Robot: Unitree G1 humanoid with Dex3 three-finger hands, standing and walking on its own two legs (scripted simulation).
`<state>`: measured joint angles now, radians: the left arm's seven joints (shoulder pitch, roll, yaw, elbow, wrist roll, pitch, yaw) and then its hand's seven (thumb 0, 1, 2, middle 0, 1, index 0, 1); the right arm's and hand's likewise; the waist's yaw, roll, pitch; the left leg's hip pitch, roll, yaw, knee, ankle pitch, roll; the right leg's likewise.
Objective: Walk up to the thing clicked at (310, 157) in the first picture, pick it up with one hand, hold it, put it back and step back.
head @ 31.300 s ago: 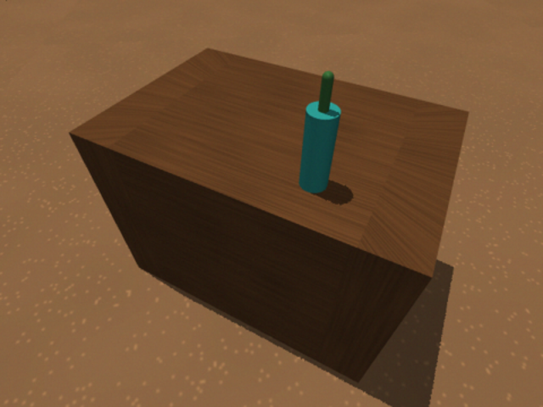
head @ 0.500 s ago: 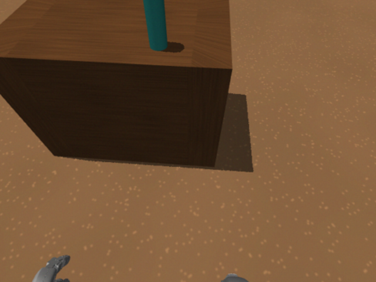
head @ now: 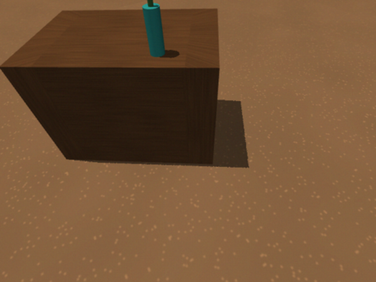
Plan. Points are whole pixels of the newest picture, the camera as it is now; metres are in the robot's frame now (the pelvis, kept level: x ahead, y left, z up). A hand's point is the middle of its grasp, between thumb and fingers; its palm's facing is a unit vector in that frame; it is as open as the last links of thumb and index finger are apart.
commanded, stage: step back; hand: left
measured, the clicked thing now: (153, 21) +1.09 +0.22 +0.08
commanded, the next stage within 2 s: stand in 0.96 s
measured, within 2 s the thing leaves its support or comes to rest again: neither
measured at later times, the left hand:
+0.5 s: hand out of the picture +0.06 +0.27 -0.14, palm faces +0.06 -0.92 -0.38, open 7.4 cm
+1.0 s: hand out of the picture +0.11 +0.29 -0.14, palm faces +0.04 -0.94 -0.35, open 7.4 cm
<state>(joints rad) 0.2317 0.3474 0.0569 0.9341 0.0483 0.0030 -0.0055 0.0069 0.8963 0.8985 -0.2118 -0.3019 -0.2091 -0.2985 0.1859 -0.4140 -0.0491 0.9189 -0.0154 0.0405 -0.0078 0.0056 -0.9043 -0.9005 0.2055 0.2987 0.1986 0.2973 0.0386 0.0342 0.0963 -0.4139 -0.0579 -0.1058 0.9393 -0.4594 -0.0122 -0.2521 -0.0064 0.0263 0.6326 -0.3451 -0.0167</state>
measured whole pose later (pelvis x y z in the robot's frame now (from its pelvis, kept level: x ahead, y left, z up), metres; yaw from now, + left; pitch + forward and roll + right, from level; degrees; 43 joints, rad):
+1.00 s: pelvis +0.03 +0.03 +0.01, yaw +2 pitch -2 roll +0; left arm 0.08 0.36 0.01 1.08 0.01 -0.02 0.00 0.00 0.90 0.90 -0.21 -0.30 -0.20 -0.30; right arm 0.02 -0.33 -0.02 1.09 -0.01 -0.01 0.00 0.01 -0.90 -0.90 0.21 0.30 0.20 0.30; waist 0.02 0.00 0.07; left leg -0.20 0.01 0.01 0.46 -0.23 0.00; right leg -0.13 -0.03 0.00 0.42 -0.26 0.04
